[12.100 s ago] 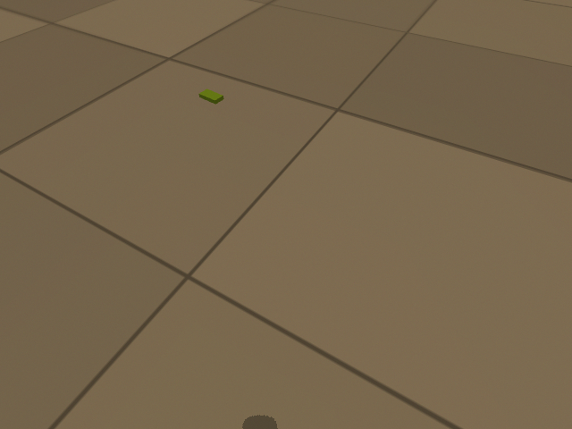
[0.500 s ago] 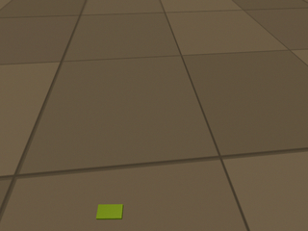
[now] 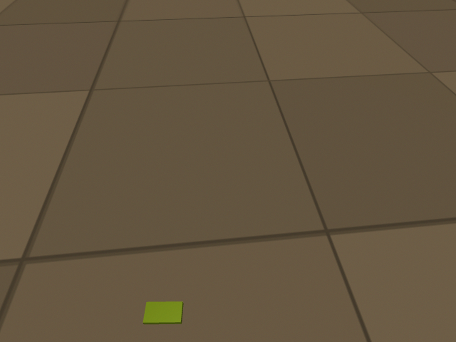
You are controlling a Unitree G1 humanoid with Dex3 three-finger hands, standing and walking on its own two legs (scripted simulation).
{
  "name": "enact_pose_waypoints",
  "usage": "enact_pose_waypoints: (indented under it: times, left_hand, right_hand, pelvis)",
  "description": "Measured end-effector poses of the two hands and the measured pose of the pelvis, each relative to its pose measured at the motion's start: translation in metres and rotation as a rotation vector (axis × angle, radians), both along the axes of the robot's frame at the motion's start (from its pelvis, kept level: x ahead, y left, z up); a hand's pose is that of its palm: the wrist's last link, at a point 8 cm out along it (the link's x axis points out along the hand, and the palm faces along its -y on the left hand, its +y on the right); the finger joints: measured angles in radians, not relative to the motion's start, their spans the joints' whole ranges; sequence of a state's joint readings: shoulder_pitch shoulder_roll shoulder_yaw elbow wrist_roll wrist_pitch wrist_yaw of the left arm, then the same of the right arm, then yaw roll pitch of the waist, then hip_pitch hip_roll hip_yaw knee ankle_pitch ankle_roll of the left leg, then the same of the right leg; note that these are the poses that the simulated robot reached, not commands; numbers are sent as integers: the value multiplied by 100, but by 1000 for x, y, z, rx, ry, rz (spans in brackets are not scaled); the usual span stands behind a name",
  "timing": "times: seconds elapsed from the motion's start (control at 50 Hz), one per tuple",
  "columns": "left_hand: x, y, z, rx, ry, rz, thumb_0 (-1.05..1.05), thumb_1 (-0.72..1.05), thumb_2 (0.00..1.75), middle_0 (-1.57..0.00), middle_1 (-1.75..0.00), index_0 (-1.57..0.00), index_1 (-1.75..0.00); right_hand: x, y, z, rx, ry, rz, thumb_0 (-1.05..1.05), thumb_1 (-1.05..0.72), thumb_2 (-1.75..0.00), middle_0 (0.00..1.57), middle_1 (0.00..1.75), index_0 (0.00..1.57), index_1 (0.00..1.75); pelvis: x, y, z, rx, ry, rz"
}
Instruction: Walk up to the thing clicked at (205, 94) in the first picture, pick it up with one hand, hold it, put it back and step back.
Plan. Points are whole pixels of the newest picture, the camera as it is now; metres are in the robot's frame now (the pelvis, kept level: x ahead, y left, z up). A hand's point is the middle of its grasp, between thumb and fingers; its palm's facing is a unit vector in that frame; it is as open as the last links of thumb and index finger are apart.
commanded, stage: stand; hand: left
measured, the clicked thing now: (163, 312) +0.39 +0.28 -0.77
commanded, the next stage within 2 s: walk up in 0.84 s
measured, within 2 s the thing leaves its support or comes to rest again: neither
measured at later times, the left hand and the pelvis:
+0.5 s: hand out of the picture +0.07 +0.25 -0.16, palm faces -0.03 -0.94 -0.34, open 7.4 cm; pelvis +0.00 +0.00 +0.00, yaw +0 degrees
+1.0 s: hand out of the picture +0.06 +0.29 -0.15, palm faces +0.01 -0.90 -0.43, open 7.4 cm; pelvis -0.01 +0.02 -0.01, yaw +0 degrees
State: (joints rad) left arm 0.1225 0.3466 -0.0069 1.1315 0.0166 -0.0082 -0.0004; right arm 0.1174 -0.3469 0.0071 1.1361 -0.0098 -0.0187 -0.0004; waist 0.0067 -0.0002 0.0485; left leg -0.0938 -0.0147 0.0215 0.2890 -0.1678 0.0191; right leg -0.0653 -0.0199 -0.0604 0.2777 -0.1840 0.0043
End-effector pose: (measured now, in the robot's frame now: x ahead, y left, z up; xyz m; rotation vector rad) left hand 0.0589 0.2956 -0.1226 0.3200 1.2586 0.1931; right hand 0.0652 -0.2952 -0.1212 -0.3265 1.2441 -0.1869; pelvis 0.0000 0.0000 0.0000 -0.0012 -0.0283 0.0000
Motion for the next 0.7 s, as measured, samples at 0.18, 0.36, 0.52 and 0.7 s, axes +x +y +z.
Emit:
enact_pose_waypoints:
  times: [0.18, 0.36, 0.52, 0.7]
  left_hand:
    - [4, 0, 1, 3, -11, -1, 1, 90, 90, -20, -30, -21, -30]
    - [5, 0, 0, 0, -12, -2, 1, 90, 90, -20, -30, -21, -30]
    - [4, 0, 0, 1, -4, -1, 1, 90, 90, -20, -30, -21, -30]
    - [4, 0, 0, 0, -2, -1, 1, 90, 90, -20, -30, -21, -30]
  right_hand:
    - [5, 0, 0, 0, -11, 2, 0, -90, -90, 20, 30, 21, 30]
    - [6, -1, 2, -3, -14, 4, 0, -90, -90, 20, 30, 21, 30]
    - [4, -1, 1, -3, -5, 2, 0, -90, -90, 20, 30, 21, 30]
    - [4, 0, 1, -2, -3, 0, 0, -90, -90, 20, 30, 21, 30]
  pelvis:
    - [1, 0, 0, 0, -2, 0]
    - [1, 0, 0, -1, 0, 0]
    - [2, 0, 0, -1, 1, 0]
    - [3, 0, 0, -1, 2, 0]
